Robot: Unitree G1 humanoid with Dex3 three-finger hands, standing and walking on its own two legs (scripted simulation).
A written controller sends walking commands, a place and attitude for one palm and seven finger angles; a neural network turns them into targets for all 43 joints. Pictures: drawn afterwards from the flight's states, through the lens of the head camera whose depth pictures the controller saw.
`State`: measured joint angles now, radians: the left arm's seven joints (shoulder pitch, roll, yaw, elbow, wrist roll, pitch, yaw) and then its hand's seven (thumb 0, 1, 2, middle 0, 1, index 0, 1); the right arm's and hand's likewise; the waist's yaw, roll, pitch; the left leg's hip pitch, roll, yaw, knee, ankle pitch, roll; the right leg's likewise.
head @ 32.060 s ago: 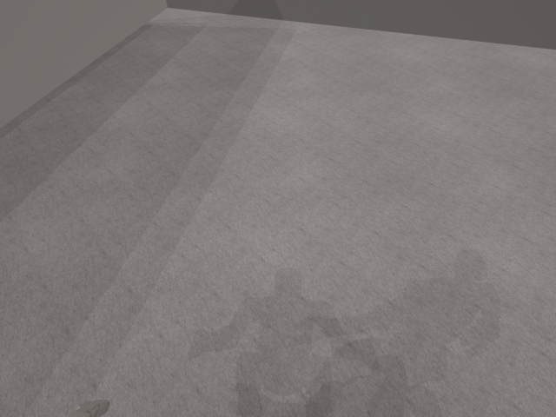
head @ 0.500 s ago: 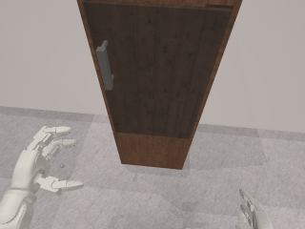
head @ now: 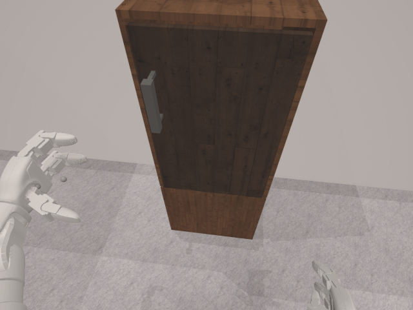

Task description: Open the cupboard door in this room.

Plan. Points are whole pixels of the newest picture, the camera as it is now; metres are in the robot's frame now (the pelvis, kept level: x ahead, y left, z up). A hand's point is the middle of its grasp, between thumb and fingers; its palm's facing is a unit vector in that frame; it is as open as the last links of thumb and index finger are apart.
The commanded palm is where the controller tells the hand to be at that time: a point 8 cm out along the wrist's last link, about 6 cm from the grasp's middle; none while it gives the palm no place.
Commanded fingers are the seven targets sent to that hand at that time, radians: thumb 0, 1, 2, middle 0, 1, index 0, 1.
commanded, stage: raise the hand with hooked fingers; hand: left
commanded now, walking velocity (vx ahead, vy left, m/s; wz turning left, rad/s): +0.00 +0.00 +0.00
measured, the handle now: (154, 102) +0.55 +0.18 +0.10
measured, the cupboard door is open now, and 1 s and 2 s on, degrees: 0 0 0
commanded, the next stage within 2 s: move the hooked fingers beside the handle in 0.48 s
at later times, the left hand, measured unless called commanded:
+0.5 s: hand (72, 177) +0.30 +0.27 +0.12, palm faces +0.02 -1.00 -0.04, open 14.0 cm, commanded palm +0.26 +0.31 +0.12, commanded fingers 0.00 -0.50 0.30 -0.30 -1.20 -0.30 -1.20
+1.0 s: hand (89, 156) +0.35 +0.26 +0.12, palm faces -0.02 -1.00 -0.02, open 14.0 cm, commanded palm +0.32 +0.30 +0.11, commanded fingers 0.00 -0.50 0.30 -0.30 -1.20 -0.30 -1.20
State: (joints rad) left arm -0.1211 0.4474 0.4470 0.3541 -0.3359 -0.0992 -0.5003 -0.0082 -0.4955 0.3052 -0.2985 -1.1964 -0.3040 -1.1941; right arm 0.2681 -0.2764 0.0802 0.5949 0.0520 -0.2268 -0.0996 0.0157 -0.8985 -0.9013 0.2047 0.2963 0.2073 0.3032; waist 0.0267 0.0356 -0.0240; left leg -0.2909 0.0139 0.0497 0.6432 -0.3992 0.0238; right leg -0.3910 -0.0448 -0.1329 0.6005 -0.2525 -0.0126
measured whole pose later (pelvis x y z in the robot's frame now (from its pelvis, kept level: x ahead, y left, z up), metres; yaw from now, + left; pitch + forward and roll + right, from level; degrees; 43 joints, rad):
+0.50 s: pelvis +0.00 -0.01 +0.00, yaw -1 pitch +3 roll -1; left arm -0.12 0.43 0.46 0.38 -0.33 -0.10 -0.50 -0.01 -0.50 0.30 -0.30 -1.20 -0.30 -1.20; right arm 0.28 -0.28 0.07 0.59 0.05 -0.22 -0.10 0.02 -0.90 -0.90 0.20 0.30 0.21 0.30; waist 0.02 0.03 -0.02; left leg -0.27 0.02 0.06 0.60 -0.38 0.02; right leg -0.38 -0.03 -0.12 0.57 -0.24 -0.02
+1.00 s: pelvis +0.00 -0.01 +0.00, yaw -1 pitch +5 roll +0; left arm -0.34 0.47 0.44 0.60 -0.30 -0.14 -0.51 -0.01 -0.50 0.30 -0.30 -1.20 -0.30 -1.20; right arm 0.30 -0.30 0.06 0.59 0.05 -0.19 -0.10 0.01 -0.90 -0.90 0.20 0.30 0.21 0.30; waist -0.01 0.02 -0.03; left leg -0.34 0.02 0.07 0.63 -0.38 0.02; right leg -0.45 -0.04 -0.11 0.60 -0.24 -0.02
